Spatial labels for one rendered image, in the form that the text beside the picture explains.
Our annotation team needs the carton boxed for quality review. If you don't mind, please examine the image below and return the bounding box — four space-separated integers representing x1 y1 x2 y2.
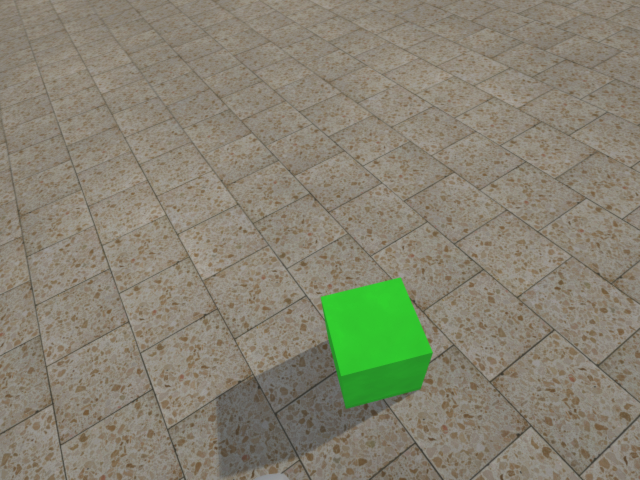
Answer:
321 277 433 409

